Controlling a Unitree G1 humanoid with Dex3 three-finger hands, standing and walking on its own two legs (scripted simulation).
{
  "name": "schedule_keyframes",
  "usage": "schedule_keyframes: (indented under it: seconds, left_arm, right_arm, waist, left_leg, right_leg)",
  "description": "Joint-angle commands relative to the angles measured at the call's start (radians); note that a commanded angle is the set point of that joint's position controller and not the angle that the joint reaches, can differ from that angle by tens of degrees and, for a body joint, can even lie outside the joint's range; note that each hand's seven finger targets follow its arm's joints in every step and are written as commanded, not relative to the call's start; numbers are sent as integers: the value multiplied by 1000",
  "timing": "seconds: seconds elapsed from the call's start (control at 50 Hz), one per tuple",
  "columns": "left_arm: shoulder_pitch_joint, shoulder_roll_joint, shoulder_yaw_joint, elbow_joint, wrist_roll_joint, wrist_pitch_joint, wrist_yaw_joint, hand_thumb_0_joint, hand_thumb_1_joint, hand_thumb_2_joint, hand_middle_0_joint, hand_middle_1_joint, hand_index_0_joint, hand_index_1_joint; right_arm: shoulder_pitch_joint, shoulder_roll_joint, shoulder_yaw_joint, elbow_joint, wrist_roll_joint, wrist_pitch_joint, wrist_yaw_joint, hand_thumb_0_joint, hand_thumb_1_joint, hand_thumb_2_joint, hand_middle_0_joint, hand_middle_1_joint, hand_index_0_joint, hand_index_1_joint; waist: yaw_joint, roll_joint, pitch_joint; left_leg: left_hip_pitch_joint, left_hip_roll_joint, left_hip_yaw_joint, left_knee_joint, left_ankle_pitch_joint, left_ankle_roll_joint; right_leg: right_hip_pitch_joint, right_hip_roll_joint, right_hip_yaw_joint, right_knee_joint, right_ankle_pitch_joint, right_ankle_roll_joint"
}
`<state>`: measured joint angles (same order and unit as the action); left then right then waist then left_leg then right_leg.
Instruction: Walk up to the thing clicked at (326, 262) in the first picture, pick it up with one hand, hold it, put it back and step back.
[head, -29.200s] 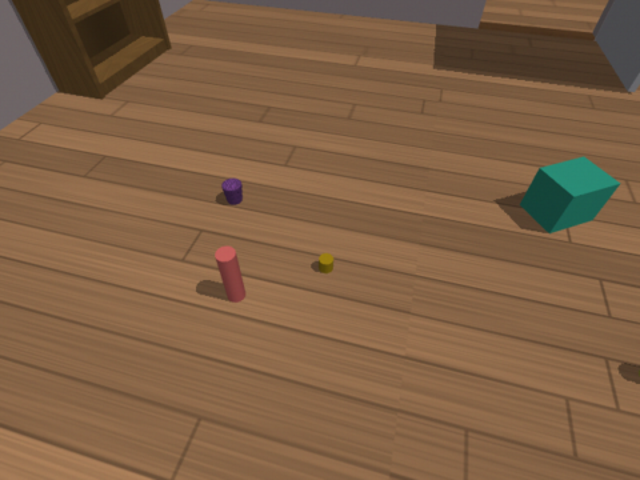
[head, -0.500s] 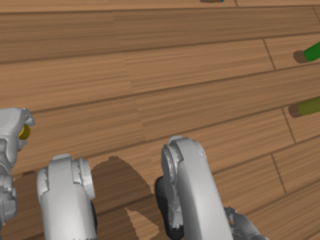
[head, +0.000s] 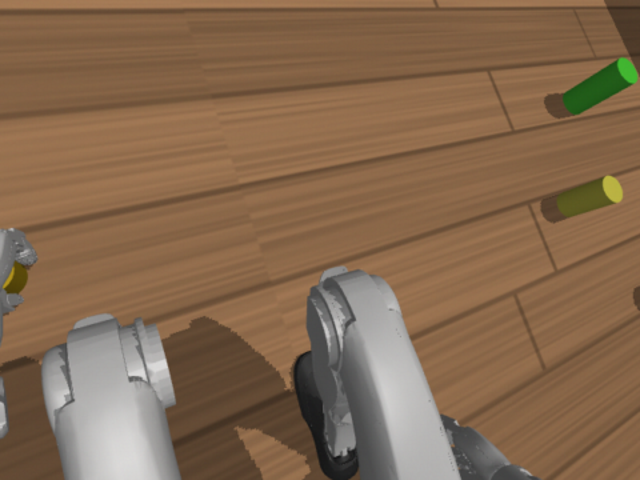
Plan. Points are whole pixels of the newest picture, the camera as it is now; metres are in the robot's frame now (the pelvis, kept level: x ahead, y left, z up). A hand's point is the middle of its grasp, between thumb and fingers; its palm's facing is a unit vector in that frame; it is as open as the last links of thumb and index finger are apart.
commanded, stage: rest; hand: left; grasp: from above
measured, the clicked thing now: out of the picture +0.40 +0.32 -0.25
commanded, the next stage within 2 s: open in 0.32 s
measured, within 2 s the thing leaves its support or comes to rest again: rests again in 0.04 s
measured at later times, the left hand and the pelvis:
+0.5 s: hand out of the picture +0.38 +0.31 -0.23, palm faces -0.44 -0.17 -0.88, open 6.9 cm; pelvis +0.00 +0.01 +0.00, yaw -2 degrees
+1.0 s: hand out of the picture +0.39 +0.32 -0.23, palm faces -0.43 -0.17 -0.88, open 12.5 cm; pelvis +0.00 +0.01 +0.00, yaw -2 degrees
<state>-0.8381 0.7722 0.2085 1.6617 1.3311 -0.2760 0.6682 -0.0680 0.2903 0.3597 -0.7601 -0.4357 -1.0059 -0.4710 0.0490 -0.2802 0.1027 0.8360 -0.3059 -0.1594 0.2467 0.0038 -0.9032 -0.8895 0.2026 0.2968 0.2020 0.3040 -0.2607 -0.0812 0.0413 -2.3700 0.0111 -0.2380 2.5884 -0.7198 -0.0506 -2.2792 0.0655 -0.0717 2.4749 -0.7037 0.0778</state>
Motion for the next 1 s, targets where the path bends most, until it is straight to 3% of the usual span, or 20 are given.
schedule_keyframes:
  seconds: [0.0,0.08,0.1,0.2,0.28,0.36,0.38,0.4,0.42,0.48,0.56,0.64,0.7,0.72,0.76,0.84,0.86,0.88,0.9,0.98]
  left_arm:
    - [-250,262,21,-81,-13,2,70,0,712,529,-1030,-515,-1060,-484]
    - [-246,238,-3,-63,-11,9,76,0,671,540,-1008,-523,-1034,-495]
    - [-242,263,18,-65,-16,8,86,0,674,520,-997,-527,-1028,-493]
    - [-242,254,9,-41,-27,14,88,0,645,525,-985,-518,-1012,-489]
    - [-260,238,-35,-27,-24,13,82,0,642,501,-980,-512,-1010,-481]
    - [-235,267,-2,2,-26,10,89,0,634,511,-984,-503,-1009,-477]
    - [-259,254,-23,-4,-22,7,88,0,633,516,-978,-512,-1004,-484]
    - [-258,254,-24,-5,-30,4,92,0,625,504,-973,-515,-1000,-487]
    - [-242,262,-15,8,-31,6,96,0,545,512,-893,-539,-920,-510]
    - [-254,261,-20,3,-25,3,98,0,305,481,-658,-548,-688,-516]
    - [-274,257,-42,-9,-40,5,96,0,18,560,-520,-595,-537,-577]
    - [-224,278,-15,-1,-39,15,102,0,-87,632,-449,-644,-459,-635]
    - [-260,264,-36,-28,-41,20,93,0,-150,691,-400,-689,-405,-683]
    - [-239,287,-9,-40,-51,20,99,0,-184,714,-375,-701,-377,-698]
    - [-249,277,-24,-26,-42,23,95,0,-198,711,-345,-730,-354,-719]
    - [-209,281,6,-37,-54,24,99,0,-288,779,-257,-821,-269,-807]
    - [-233,274,-16,-34,-50,25,91,0,-313,803,-244,-832,-253,-823]
    - [-233,262,-23,-47,-54,24,90,0,-332,821,-229,-851,-237,-842]
    - [-244,285,-5,-22,-55,25,89,0,-337,830,-221,-866,-230,-856]
    - [-232,276,-8,-24,-58,16,80,0,-388,882,-170,-924,-179,-912]
  right_arm:
    - [146,-286,-67,2,-8,-14,-5,0,-891,-895,201,300,200,300]
    - [135,-296,-63,-10,-9,-28,6,0,-895,-897,201,300,200,300]
    - [140,-300,-56,-4,-15,-29,10,0,-894,-896,201,300,201,300]
    - [137,-304,-47,-8,-17,-43,22,0,-896,-897,201,300,200,300]
    - [129,-311,-41,-19,-18,-57,33,0,-897,-898,201,300,200,300]
    - [144,-308,-22,-16,-22,-60,41,0,-898,-899,200,301,200,301]
    - [138,-315,-22,-20,-25,-65,44,0,-897,-898,200,300,200,300]
    - [128,-325,-29,-21,-23,-66,43,0,-898,-899,200,301,200,301]
    - [128,-320,-27,-20,-21,-66,43,0,-888,-894,201,301,201,301]
    - [138,-326,-21,-26,-29,-73,50,0,-888,-894,201,301,201,301]
    - [119,-334,-17,-23,-25,-89,55,0,-889,-896,201,301,201,301]
    - [137,-333,-19,-20,-24,-93,58,0,-889,-897,201,301,201,301]
    - [128,-336,-21,-24,-23,-103,65,0,-890,-897,201,301,201,301]
    - [129,-343,-21,-23,-20,-100,64,0,-889,-897,201,301,201,301]
    - [126,-330,-9,-23,-21,-108,71,0,-888,-896,202,301,201,301]
    - [147,-342,-22,-15,-20,-103,74,0,-887,-897,202,301,201,301]
    - [140,-342,-20,-26,-16,-105,77,0,-889,-897,201,301,201,301]
    - [129,-343,-26,-26,-13,-104,75,0,-888,-897,202,301,201,301]
    - [147,-339,-21,-20,-10,-108,77,0,-890,-898,202,301,201,301]
    - [140,-339,-24,-22,-10,-106,73,0,-888,-897,201,301,201,301]
  waist:
    - [-16,392,-628]
    - [-22,399,-605]
    - [-23,399,-606]
    - [-38,404,-597]
    - [-49,387,-564]
    - [-48,363,-572]
    - [-62,362,-557]
    - [-53,375,-551]
    - [-44,368,-550]
    - [-62,380,-553]
    - [-63,381,-544]
    - [-41,400,-558]
    - [-53,419,-562]
    - [-41,417,-577]
    - [-55,418,-551]
    - [-40,425,-590]
    - [-55,425,-570]
    - [-43,420,-577]
    - [-60,423,-549]
    - [-50,414,-554]
  left_leg:
    - [472,5,156,-261,169,57]
    - [483,5,152,-261,170,55]
    - [471,7,148,-260,181,57]
    - [483,8,142,-253,199,57]
    - [452,12,136,-246,170,57]
    - [454,12,133,-245,187,61]
    - [457,10,129,-241,181,60]
    - [451,12,124,-256,167,60]
    - [446,13,125,-259,160,59]
    - [465,12,124,-255,174,59]
    - [461,16,117,-252,162,56]
    - [467,15,124,-264,159,54]
    - [492,17,120,-258,178,51]
    - [495,18,114,-266,190,51]
    - [493,17,117,-257,189,51]
    - [508,20,116,-268,227,48]
    - [492,19,119,-254,218,51]
    - [496,20,117,-263,209,51]
    - [485,20,116,-257,202,52]
    - [489,20,108,-271,178,51]
  right_leg:
    - [293,25,-162,-223,225,-91]
    - [282,26,-167,-218,229,-92]
    - [301,26,-171,-219,238,-89]
    - [307,25,-175,-214,262,-86]
    - [306,30,-171,-220,238,-92]
    - [335,30,-175,-230,256,-86]
    - [310,28,-184,-221,253,-84]
    - [310,31,-184,-228,233,-88]
    - [319,34,-177,-235,226,-92]
    - [317,32,-187,-225,243,-86]
    - [317,33,-186,-234,230,-89]
    - [336,37,-182,-241,225,-92]
    - [329,34,-187,-223,246,-92]
    - [341,36,-190,-233,255,-92]
    - [326,30,-193,-220,256,-89]
    - [365,37,-190,-228,292,-91]
    - [352,36,-187,-223,292,-91]
    - [353,37,-185,-234,277,-93]
    - [338,32,-192,-226,274,-90]
    - [334,33,-193,-237,244,-92]
